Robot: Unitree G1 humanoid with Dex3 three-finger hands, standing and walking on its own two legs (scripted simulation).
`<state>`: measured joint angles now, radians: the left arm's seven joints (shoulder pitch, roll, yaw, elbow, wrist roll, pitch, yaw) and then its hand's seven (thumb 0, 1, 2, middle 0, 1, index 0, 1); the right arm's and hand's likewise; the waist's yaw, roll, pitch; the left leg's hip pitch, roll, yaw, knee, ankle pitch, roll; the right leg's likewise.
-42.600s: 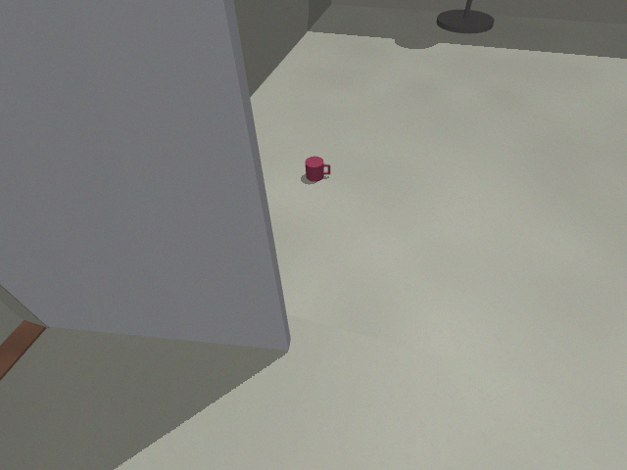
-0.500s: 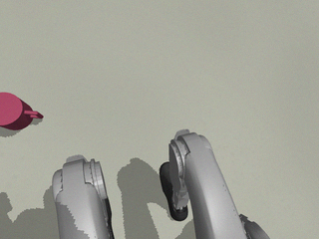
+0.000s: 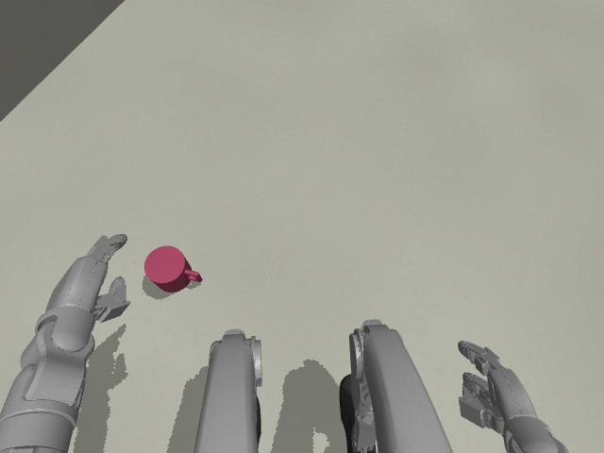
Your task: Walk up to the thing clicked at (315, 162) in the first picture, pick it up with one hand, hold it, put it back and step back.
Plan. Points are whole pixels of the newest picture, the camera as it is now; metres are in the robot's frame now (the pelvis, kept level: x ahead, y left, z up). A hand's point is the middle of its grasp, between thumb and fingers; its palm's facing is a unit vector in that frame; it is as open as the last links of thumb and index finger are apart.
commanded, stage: home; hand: left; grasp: from above
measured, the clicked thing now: (176, 271) +0.49 +0.29 -0.48
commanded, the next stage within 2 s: none
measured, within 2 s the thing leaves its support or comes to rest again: neither
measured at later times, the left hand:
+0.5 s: hand (116, 355) +0.24 +0.18 +0.10, palm faces +0.11 -0.97 -0.22, open 7.4 cm
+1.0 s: hand (97, 384) +0.22 +0.18 +0.14, palm faces +0.12 -0.97 -0.19, open 7.4 cm
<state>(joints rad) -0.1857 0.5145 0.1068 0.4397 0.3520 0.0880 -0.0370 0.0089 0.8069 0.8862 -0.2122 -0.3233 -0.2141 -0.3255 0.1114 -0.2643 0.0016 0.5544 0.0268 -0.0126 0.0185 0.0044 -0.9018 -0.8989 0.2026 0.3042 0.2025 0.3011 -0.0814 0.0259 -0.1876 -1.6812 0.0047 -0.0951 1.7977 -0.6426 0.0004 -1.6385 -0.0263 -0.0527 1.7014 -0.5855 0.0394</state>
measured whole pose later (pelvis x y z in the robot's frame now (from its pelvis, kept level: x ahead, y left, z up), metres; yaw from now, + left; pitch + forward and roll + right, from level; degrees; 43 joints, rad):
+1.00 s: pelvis +0.07 -0.01 +0.19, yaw +4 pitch +10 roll -3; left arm 0.50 0.22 0.04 -0.11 -0.05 0.45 0.01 0.01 0.91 0.90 -0.20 -0.30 -0.20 -0.30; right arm 0.26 -0.22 0.03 0.53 0.01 -0.25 -0.19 0.01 -0.90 -0.90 0.21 0.30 0.20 0.30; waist -0.03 0.04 -0.16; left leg -0.69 0.03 -0.07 1.01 -0.50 -0.02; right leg -0.66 -0.02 -0.06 0.95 -0.46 0.02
